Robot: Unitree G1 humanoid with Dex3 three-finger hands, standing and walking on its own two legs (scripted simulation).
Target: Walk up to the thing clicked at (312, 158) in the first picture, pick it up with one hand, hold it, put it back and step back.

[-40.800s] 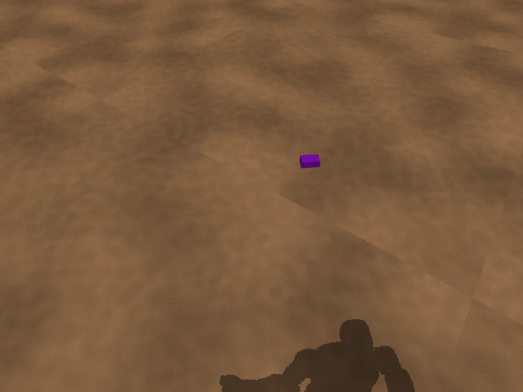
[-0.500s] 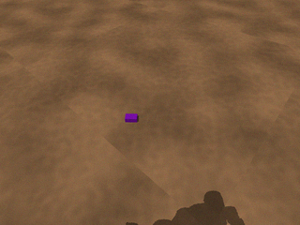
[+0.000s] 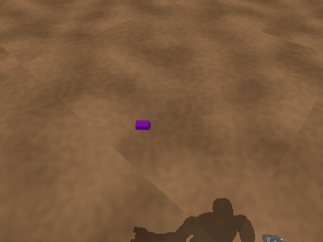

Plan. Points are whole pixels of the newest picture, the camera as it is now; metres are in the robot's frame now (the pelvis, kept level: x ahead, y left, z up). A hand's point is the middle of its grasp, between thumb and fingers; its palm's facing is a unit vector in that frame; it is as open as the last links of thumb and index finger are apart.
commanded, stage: step back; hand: left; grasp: from above
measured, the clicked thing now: (142, 125) +1.08 +0.16 -0.75
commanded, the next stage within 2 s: stand in 0.10 s
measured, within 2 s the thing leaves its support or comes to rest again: neither
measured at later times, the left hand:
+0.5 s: hand out of the picture +0.07 +0.25 -0.14, palm faces -0.02 -0.94 -0.33, open 7.4 cm
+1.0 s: hand out of the picture +0.04 +0.25 -0.14, palm faces -0.03 -0.94 -0.34, open 7.4 cm
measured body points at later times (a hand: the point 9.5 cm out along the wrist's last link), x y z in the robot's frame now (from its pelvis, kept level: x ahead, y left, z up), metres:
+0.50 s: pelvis -0.01 +0.00 +0.01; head +0.00 +0.00 +0.46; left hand +0.07 +0.30 -0.12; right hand +0.08 -0.30 -0.12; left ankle +0.01 +0.12 -0.73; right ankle -0.01 -0.13 -0.73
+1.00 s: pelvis -0.02 -0.01 +0.01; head -0.01 -0.01 +0.46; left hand +0.04 +0.30 -0.12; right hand +0.05 -0.31 -0.12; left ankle +0.01 +0.12 -0.73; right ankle -0.01 -0.14 -0.73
